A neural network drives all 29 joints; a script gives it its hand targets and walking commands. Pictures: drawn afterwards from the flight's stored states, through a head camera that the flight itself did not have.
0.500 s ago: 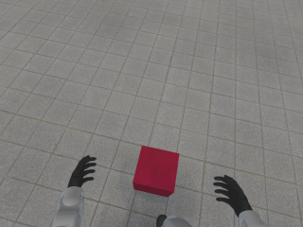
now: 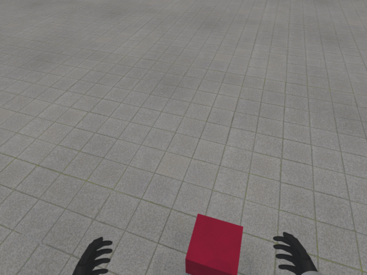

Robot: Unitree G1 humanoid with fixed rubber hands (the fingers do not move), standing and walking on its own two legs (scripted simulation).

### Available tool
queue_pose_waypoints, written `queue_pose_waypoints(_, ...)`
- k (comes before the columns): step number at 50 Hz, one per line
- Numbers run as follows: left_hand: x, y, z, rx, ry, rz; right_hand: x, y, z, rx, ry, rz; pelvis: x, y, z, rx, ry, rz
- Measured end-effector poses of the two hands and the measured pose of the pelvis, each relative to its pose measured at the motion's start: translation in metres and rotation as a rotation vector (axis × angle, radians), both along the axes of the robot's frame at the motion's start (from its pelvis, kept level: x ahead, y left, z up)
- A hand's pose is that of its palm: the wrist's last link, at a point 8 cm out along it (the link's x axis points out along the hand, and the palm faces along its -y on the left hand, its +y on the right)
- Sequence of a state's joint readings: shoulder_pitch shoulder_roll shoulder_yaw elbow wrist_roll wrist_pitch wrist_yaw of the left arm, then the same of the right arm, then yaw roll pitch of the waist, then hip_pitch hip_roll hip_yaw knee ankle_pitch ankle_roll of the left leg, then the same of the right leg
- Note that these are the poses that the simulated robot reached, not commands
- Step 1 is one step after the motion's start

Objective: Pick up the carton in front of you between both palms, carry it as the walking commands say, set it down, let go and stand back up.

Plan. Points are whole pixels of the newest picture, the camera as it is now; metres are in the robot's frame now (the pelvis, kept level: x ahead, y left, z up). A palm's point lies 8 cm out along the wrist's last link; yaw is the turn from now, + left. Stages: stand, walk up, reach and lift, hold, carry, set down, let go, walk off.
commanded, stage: let go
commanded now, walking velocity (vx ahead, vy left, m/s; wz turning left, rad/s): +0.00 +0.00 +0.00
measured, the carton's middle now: (213, 250) +0.37 -0.11 -0.65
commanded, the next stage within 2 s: stand in 0.20 s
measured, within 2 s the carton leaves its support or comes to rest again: neither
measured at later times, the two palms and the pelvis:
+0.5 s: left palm out of the picture +0.11 +0.22 -0.11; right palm out of the picture +0.07 -0.32 -0.12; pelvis +0.02 -0.04 -0.01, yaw -5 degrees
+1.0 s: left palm out of the picture +0.13 +0.21 -0.13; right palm out of the picture +0.04 -0.31 -0.14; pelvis +0.04 -0.04 -0.02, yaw -8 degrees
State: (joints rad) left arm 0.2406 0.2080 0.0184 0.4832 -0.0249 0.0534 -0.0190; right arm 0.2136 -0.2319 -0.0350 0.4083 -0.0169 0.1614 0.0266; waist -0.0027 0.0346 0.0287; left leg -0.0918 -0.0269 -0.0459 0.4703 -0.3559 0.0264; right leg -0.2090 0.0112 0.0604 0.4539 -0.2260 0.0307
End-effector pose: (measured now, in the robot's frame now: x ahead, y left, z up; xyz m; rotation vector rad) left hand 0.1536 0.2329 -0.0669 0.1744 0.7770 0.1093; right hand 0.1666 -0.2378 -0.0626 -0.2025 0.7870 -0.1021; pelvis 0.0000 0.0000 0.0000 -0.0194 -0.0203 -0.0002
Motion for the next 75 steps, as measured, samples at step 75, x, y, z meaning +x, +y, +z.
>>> queue_pose_waypoints(75,-0.047,-0.027,-0.066,0.13,0.403,-0.105,-0.213,-0.045,-0.091,-0.002,0.57,-0.328,0.02,-0.031,-0.018,0.04,0.038,-0.185)
